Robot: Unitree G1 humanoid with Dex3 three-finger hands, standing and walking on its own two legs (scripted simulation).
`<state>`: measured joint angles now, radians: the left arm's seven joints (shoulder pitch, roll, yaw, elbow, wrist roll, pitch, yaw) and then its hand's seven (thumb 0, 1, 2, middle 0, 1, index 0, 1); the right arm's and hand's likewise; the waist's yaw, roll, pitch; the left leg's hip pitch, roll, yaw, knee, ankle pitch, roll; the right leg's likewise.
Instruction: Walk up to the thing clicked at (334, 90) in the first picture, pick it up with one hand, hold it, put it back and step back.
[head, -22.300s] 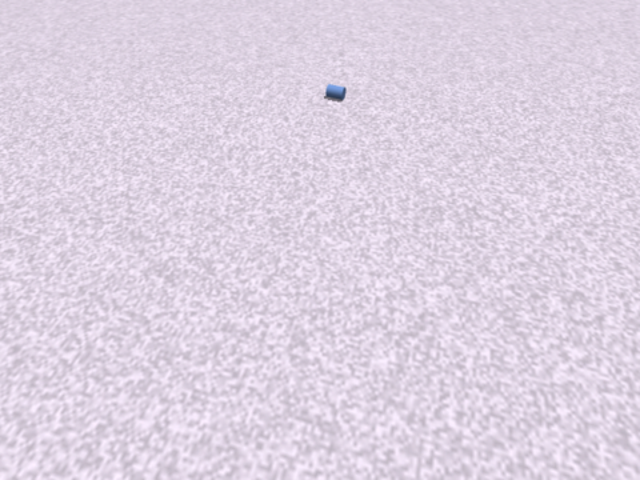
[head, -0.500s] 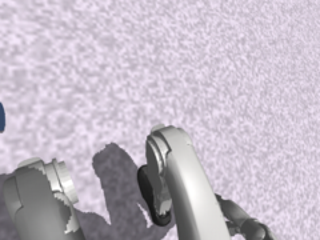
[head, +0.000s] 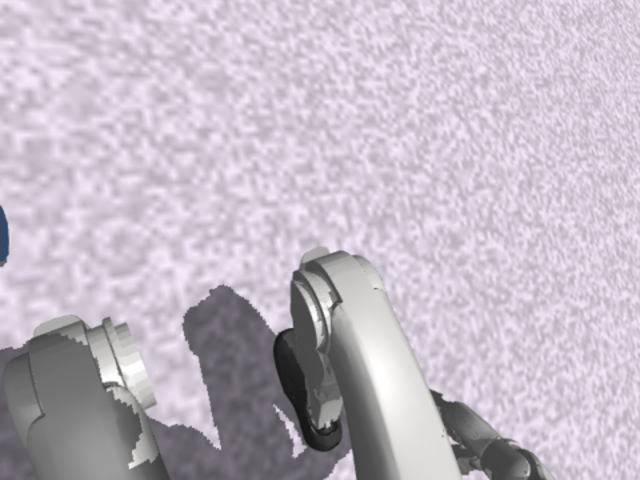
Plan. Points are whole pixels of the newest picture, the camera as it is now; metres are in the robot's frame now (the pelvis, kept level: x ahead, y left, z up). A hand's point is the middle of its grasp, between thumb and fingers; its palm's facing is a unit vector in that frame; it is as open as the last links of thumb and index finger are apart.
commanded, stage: close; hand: left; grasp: from above
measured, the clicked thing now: out of the picture +0.44 +0.32 -0.26
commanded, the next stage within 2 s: go down in 0.62 s
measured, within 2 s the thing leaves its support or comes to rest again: neither
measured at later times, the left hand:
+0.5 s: hand out of the picture +0.42 +0.31 -0.23, palm faces -0.47 -0.04 -0.88, open 12.2 cm
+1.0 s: hand out of the picture +0.43 +0.32 -0.21, palm faces -0.41 -0.05 -0.91, open 13.7 cm
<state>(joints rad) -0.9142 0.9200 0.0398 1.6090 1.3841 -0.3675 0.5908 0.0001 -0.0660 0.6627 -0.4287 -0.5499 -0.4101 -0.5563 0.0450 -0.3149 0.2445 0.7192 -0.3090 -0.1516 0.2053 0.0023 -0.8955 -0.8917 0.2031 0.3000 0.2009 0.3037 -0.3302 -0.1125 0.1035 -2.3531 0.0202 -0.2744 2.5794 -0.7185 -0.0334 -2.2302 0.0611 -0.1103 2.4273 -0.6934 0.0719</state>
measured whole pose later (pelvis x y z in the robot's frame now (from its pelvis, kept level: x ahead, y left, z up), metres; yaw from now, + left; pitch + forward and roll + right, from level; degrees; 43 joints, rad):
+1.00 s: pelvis +0.00 +0.00 +0.00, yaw +0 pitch +28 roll -13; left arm -0.89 0.91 0.09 1.51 1.39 -0.34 0.55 0.00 -0.39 0.91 -0.15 -0.88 -0.13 -0.88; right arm 0.08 -0.31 0.20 0.70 -0.29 -0.15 0.22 0.00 -0.90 -0.89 0.20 0.30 0.20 0.30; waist -0.31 -0.09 0.07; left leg -2.37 0.01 -0.27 2.57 -0.71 -0.03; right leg -2.24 0.06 -0.11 2.42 -0.70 0.07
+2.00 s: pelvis -0.01 -0.01 +0.01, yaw +4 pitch +28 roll -9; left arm -0.92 0.86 0.03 1.49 1.47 -0.54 0.47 0.00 -0.46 0.99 -0.07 -0.94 -0.07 -0.93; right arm 0.11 -0.29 0.14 0.73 -0.23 0.00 0.12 0.00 -0.89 -0.89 0.20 0.30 0.20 0.30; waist -0.28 -0.08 0.03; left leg -2.35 0.00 -0.21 2.49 -0.64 -0.04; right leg -2.24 0.03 -0.07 2.39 -0.66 0.05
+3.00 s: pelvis +0.00 -0.01 +0.01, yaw +3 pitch +30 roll -10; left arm -0.92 0.81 0.01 1.59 1.47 -0.40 0.61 0.00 -0.54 1.04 -0.08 -0.84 -0.03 -0.87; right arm 0.07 -0.26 0.14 0.80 -0.28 -0.07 0.15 0.00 -0.90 -0.89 0.20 0.30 0.20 0.30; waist -0.30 -0.08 0.00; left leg -2.38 0.00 -0.21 2.52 -0.67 -0.04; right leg -2.27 0.04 -0.06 2.42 -0.68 0.06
